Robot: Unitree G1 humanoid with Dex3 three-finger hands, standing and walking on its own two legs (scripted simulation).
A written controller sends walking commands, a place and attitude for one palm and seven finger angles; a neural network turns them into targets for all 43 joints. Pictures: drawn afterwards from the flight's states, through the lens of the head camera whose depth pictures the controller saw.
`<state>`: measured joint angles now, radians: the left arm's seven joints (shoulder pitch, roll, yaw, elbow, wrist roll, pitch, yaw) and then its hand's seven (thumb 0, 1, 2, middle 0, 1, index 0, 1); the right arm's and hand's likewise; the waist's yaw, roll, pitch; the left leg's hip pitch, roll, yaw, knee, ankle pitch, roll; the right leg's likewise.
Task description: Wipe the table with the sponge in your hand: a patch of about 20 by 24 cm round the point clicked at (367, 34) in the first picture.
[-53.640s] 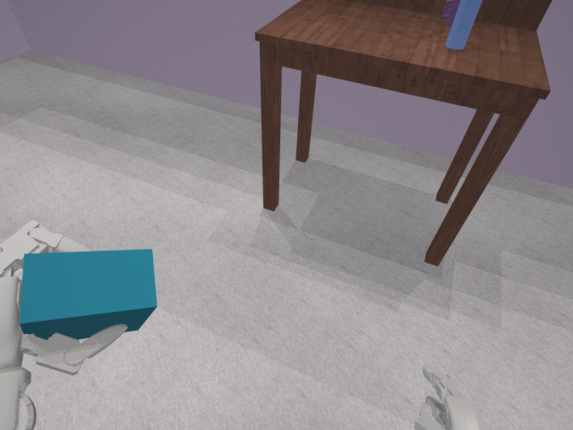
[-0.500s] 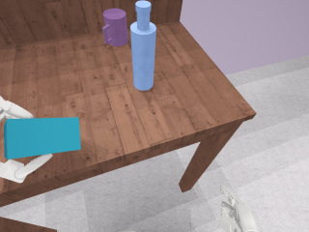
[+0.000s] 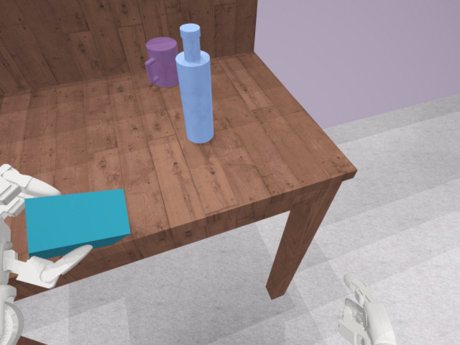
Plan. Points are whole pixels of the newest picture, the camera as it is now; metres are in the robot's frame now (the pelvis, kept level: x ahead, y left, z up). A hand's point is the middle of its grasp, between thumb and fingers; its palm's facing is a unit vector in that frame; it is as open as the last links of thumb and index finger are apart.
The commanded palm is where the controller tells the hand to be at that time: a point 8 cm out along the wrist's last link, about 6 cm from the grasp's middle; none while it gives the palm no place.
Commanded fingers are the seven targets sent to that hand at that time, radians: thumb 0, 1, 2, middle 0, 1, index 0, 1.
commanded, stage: come to a stop and stand still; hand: left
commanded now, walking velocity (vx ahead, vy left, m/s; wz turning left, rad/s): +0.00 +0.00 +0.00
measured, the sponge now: (89, 223) +0.24 +0.22 +0.13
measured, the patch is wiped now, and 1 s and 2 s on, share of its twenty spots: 0.95 0.95 0.95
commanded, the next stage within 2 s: look again from close up in 0.12 s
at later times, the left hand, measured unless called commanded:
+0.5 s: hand (48, 226) +0.22 +0.25 +0.17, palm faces +0.39 -0.86 -0.32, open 10.1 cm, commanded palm +0.16 +0.29 +0.18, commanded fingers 0.00 0.10 1.30 -1.20 -1.60 -1.20 -1.60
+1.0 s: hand (41, 218) +0.22 +0.24 +0.19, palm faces +0.41 -0.68 -0.60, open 10.2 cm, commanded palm +0.17 +0.28 +0.22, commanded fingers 0.00 0.10 1.30 -1.20 -1.60 -1.20 -1.60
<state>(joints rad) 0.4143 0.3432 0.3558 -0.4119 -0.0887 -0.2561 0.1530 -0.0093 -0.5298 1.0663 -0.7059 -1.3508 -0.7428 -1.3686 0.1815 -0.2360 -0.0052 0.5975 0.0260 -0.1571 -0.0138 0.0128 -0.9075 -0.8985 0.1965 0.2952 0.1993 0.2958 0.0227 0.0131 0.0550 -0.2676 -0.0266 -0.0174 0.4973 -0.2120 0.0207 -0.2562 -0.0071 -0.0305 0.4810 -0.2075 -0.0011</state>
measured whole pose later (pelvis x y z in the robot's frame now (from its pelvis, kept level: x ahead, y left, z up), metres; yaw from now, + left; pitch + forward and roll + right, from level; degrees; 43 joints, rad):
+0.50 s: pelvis +0.00 +0.01 +0.00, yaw -1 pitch -2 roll -1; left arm 0.44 0.32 0.33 -0.46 -0.07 -0.19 0.14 -0.01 -0.54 1.07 -0.72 -1.34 -0.76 -1.36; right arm 0.17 -0.20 0.03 0.58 0.01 -0.10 -0.04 0.01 -0.91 -0.90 0.20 0.30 0.20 0.30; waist 0.01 0.01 0.06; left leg -0.24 -0.02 0.01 0.48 -0.21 0.04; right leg -0.22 0.00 -0.01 0.43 -0.17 0.02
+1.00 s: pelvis +0.01 -0.01 -0.01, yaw +1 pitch -2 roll +0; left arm 0.34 0.52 0.33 -0.54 0.05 0.08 0.08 -0.01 -0.54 1.06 -0.71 -1.35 -0.75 -1.37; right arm 0.13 -0.25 0.05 0.58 0.01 -0.05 -0.02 0.01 -0.91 -0.90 0.20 0.30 0.20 0.30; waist 0.09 0.04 0.00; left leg -0.29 -0.02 -0.03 0.58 -0.27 0.00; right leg -0.28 0.01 -0.03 0.59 -0.28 -0.02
